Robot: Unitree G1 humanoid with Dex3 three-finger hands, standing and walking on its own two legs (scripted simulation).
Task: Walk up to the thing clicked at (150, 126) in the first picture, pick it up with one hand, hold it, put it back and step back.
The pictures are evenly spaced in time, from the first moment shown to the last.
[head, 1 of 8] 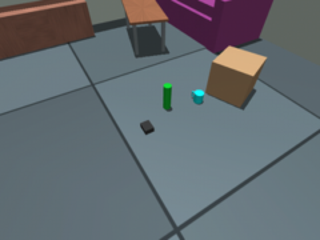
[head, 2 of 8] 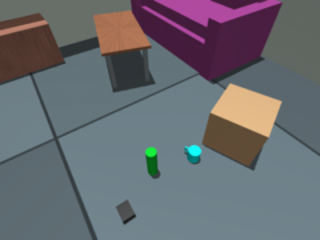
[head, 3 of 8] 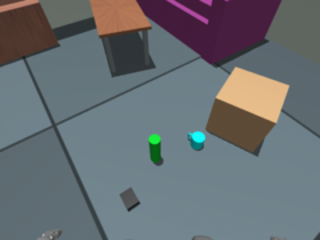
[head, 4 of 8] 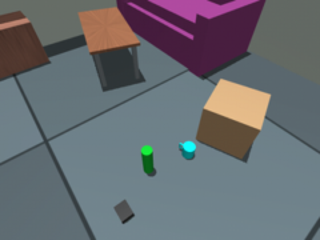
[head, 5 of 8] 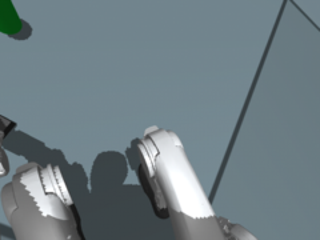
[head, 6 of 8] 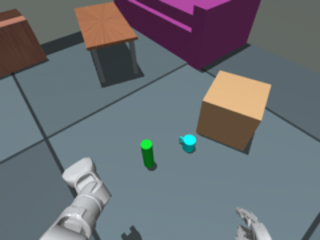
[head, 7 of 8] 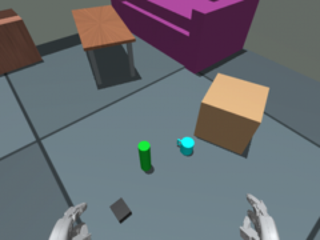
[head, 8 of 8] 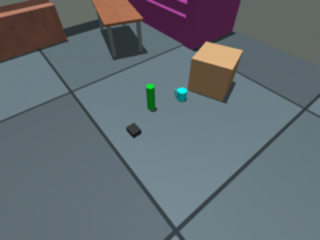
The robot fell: no
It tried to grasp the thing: yes
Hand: left
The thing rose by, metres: 0.68
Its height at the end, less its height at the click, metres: +0.00
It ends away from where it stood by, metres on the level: 0.00
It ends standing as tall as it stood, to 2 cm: yes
